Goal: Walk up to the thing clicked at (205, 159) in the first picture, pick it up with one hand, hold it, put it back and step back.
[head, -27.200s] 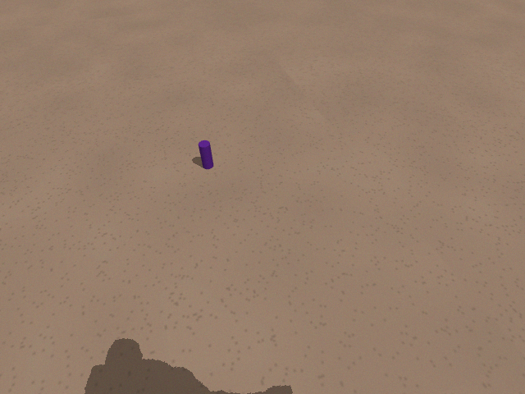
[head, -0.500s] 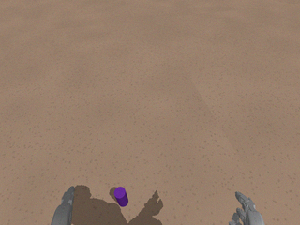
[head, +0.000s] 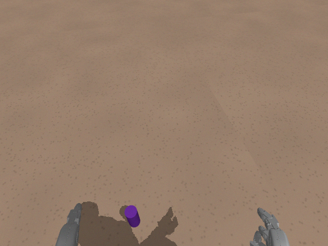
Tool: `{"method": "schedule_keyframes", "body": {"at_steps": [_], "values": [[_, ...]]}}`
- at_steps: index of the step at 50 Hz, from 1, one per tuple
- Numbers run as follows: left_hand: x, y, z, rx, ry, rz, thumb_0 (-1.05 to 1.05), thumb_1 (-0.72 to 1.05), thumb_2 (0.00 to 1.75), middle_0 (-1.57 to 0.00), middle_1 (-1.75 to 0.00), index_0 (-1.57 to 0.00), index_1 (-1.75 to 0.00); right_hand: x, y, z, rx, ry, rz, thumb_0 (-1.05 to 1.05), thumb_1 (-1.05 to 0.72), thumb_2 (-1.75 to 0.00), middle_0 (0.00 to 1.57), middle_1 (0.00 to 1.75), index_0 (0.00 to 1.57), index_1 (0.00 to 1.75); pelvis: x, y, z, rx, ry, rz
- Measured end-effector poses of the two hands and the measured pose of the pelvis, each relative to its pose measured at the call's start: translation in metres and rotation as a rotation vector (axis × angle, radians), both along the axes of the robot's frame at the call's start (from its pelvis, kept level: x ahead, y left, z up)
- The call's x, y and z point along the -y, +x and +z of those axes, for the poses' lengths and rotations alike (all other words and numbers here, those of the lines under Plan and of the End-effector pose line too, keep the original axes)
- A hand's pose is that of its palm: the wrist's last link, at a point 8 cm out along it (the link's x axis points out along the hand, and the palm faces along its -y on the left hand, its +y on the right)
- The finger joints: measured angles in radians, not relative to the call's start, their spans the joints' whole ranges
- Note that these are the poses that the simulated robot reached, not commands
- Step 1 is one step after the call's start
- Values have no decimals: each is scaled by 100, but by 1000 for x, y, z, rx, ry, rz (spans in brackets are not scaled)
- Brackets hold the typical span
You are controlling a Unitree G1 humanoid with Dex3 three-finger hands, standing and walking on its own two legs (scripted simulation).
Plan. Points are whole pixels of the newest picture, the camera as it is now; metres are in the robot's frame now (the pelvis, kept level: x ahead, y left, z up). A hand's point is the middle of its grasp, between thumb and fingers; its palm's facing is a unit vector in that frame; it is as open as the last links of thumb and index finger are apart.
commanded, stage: home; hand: left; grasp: from the side
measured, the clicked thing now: (132, 216) +0.41 +0.20 -0.64
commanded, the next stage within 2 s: stand in 0.38 s
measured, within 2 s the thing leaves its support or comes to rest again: neither
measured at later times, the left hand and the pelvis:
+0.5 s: hand (93, 243) +0.17 +0.18 -0.05, palm faces +0.10 -0.95 -0.28, open 17.6 cm; pelvis +0.00 +0.00 +0.00, yaw +0 degrees
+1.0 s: hand out of the picture +0.12 +0.24 -0.10, palm faces -0.01 -0.94 -0.35, open 8.3 cm; pelvis +0.00 +0.00 +0.02, yaw +1 degrees
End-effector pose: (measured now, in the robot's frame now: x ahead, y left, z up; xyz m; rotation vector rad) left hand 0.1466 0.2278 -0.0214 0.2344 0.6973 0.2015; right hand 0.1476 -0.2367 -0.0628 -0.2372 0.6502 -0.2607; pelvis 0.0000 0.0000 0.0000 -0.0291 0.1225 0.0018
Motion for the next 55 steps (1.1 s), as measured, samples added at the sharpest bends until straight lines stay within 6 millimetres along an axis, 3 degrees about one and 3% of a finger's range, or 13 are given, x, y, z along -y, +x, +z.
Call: {"method": "schedule_keyframes", "body": {"at_steps": [29,38,43,49,55], "values": [[-2,0,1,-3,5,0,-1,-52,9,-8,-9,-9,-9,-4,-1,-1,-4,6,6,1,-90,-90,21,30,20,30,-2,-1,1,1,1,-2],[0,-2,-1,-11,4,1,-1,-6,53,-17,-24,-18,-25,-2,-1,-2,-7,6,6,1,-90,-90,21,30,20,30,0,-1,1,0,3,-2],[-16,-1,-25,-69,57,-104,0,30,74,-19,-28,-20,-28,9,-10,-18,-229,-32,141,1,-90,-90,21,30,20,30,0,-4,8,72,28,11],[-49,-29,-44,-226,63,-51,0,67,85,-20,-29,-20,-30,33,-35,-17,-365,-25,95,1,-90,-90,21,30,21,30,-4,-1,19,113,34,10],[-72,-67,-51,-368,70,18,1,83,89,-20,-29,-20,-30,43,-60,-13,-463,-32,45,1,-90,-90,21,30,20,30,-8,-1,31,142,28,16]]}}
